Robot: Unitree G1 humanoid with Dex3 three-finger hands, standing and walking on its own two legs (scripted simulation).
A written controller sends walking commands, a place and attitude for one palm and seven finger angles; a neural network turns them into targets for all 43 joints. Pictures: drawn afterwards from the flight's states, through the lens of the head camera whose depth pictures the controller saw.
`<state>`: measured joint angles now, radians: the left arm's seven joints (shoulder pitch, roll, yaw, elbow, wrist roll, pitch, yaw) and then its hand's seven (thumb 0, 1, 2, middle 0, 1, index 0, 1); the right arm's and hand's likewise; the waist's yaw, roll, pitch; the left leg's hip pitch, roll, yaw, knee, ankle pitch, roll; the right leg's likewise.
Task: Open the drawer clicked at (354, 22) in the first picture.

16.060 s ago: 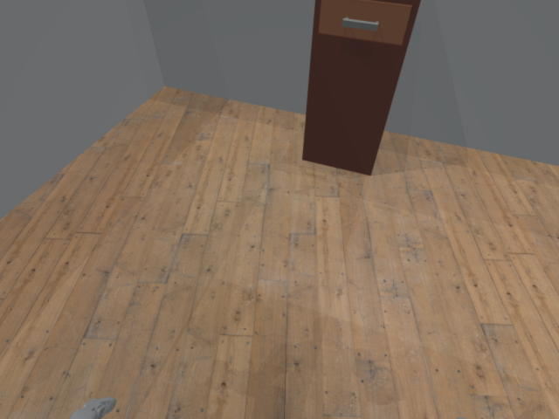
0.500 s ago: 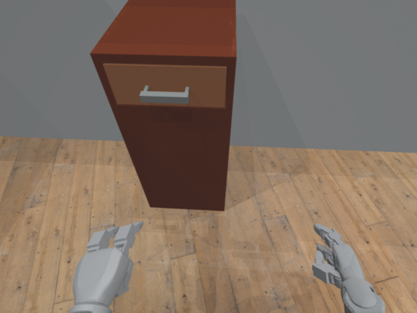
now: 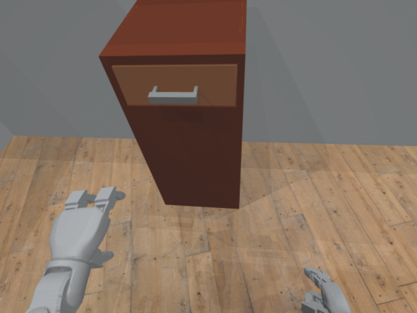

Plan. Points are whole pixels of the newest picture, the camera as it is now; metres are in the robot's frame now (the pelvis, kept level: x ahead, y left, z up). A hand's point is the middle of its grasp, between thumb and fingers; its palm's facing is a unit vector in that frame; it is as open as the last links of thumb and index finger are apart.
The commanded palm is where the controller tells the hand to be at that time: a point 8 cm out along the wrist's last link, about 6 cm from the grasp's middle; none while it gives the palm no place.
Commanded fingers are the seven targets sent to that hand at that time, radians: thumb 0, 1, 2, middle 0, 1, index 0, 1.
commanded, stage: raise the hand with hooked fingers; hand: left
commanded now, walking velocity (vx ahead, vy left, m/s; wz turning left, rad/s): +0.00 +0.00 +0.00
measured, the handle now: (174, 93) +0.67 +0.18 +0.02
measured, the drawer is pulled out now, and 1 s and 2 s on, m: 0.00 0.00 0.00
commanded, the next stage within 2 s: move the hooked fingers above the handle in 0.98 s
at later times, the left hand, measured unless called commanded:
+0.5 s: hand (71, 185) +0.29 +0.27 +0.11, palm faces +0.06 -0.05 -1.00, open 13.7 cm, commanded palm +0.26 +0.27 +0.17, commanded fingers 0.00 -0.50 0.30 -0.30 -1.20 -0.30 -1.20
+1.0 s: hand (70, 180) +0.29 +0.27 +0.13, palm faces +0.08 -0.05 -1.00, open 13.8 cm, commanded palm +0.26 +0.27 +0.18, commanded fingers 0.00 -0.50 0.30 -0.30 -1.20 -0.30 -1.20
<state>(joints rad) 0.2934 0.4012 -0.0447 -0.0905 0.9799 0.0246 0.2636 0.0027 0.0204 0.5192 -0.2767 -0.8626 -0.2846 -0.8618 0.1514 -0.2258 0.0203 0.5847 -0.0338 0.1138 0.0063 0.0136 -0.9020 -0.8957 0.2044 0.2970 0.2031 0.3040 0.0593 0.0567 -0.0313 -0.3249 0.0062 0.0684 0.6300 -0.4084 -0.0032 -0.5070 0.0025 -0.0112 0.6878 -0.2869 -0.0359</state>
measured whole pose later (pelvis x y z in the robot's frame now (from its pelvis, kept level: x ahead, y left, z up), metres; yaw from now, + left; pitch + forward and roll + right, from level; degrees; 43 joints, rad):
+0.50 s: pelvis +0.00 +0.03 +0.02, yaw +2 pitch +1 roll +0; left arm -0.09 0.49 -0.09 0.02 0.94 0.05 0.05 0.00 -0.47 0.31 -0.31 -1.18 -0.32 -1.18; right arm 0.08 -0.23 0.02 0.59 0.00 0.13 -0.01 0.01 -0.90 -0.90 0.20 0.30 0.20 0.30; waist 0.10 0.07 0.00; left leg -0.14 -0.02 0.04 0.46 -0.32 0.03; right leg -0.30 -0.03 -0.04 0.49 -0.20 0.00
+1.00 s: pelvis -0.01 +0.02 +0.02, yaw +2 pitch +2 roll +0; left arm -0.11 0.52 -0.03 0.02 0.91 -0.12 0.05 0.00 -0.49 0.30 -0.32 -1.20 -0.33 -1.20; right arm 0.16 -0.26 -0.02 0.64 0.00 0.13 0.00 0.01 -0.90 -0.90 0.20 0.30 0.20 0.30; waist 0.10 0.08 0.01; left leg -0.15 -0.03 0.03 0.40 -0.28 0.03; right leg -0.30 -0.03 -0.04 0.42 -0.16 0.00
